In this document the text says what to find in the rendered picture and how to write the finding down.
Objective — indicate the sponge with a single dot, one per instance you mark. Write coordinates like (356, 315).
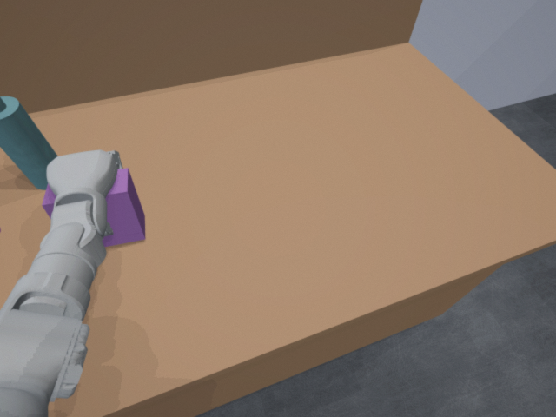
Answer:
(124, 210)

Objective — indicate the left robot upper arm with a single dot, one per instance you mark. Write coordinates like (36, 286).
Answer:
(41, 359)

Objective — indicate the left robot forearm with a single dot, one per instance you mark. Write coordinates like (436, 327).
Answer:
(62, 272)

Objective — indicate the left robot hand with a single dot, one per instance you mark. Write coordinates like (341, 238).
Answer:
(95, 169)

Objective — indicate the table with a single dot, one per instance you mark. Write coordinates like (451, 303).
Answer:
(311, 184)

